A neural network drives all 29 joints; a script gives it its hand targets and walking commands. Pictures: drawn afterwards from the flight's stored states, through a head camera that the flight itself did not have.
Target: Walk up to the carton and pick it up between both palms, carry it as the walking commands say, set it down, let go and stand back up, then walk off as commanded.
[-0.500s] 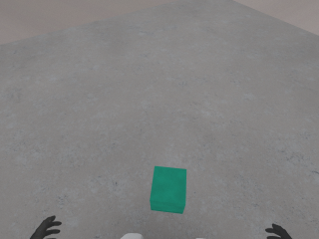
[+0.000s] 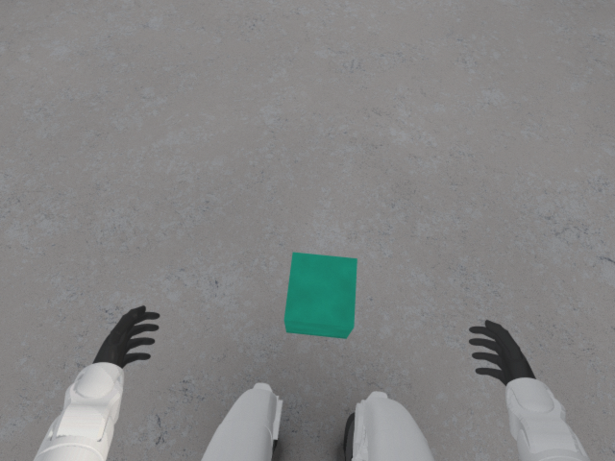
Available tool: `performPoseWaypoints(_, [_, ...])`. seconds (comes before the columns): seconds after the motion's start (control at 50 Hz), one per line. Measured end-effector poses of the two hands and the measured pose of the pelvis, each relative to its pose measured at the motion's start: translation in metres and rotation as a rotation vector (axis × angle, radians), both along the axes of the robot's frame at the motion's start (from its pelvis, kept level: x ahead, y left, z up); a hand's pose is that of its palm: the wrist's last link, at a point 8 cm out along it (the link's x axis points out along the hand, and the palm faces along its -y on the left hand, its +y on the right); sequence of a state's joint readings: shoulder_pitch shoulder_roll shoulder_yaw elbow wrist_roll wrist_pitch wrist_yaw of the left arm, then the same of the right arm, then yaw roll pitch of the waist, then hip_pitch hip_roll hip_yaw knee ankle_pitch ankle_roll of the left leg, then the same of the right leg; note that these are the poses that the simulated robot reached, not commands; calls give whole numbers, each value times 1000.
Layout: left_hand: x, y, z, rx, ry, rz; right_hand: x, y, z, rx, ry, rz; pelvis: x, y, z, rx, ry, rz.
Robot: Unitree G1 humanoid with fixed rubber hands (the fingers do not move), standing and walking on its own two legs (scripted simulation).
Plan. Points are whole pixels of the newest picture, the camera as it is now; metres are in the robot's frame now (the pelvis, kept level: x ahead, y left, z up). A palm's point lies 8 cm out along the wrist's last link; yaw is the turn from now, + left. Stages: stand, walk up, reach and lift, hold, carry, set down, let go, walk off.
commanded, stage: reach and lift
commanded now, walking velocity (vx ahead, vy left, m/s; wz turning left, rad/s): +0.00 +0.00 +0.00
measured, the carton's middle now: (320, 296) +0.47 -0.01 -0.64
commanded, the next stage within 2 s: none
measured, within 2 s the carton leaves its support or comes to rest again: neither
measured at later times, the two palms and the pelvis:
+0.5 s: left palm (182, 282) +0.34 +0.23 -0.13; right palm (471, 296) +0.34 -0.23 -0.13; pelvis -0.03 -0.01 -0.04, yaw +0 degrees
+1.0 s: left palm (227, 223) +0.47 +0.18 -0.17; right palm (425, 248) +0.45 -0.19 -0.19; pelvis -0.03 +0.00 -0.07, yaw -1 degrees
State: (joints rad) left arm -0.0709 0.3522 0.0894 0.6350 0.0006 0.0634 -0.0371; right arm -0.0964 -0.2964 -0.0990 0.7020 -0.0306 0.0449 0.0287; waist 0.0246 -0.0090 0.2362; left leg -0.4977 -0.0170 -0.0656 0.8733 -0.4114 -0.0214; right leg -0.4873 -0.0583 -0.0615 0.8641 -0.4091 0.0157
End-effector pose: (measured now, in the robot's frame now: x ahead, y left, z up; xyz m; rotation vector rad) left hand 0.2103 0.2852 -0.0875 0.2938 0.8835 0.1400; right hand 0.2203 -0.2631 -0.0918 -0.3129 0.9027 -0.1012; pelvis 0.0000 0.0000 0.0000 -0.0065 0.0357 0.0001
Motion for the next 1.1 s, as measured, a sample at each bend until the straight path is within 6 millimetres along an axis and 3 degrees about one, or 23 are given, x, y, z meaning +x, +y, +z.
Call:
performPoseWaypoints(0.12, [30,-15,-13,-6,-31,2,31,-3,-8,6,-46,-16,-1,-2,-10,1,103,-2])
performPoseWaypoints(0.3, [78,-36,-25,-22,-97,-30,62,2,-27,49,-109,-56,-17,-7,-28,7,225,-5])
performPoseWaypoints(0.56, [146,-62,-48,-69,-113,-52,142,42,-36,110,-216,-60,-33,-8,-47,8,353,-7])
performPoseWaypoints(0.7, [181,-65,-69,-92,-146,-39,180,64,-57,147,-234,-62,-35,-4,-56,3,457,-10])
performPoseWaypoints(0.92, [248,-92,-81,-128,-247,-66,218,72,-90,192,-255,-105,-34,0,-66,-4,601,-14])
performPoseWaypoints(1.1, [268,-109,-94,-163,-259,-58,245,76,-95,212,-308,-113,-35,-1,-71,-2,654,-15])
